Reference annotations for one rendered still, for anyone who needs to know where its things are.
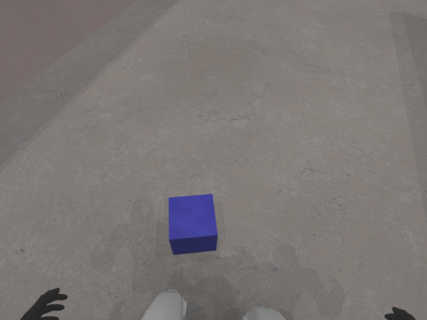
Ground robot left thigh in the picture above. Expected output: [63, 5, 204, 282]
[141, 292, 187, 320]

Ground right robot hand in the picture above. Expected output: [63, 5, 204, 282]
[385, 307, 415, 320]

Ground carton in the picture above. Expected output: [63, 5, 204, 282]
[169, 194, 218, 255]

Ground left robot hand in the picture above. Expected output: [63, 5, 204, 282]
[20, 288, 67, 320]

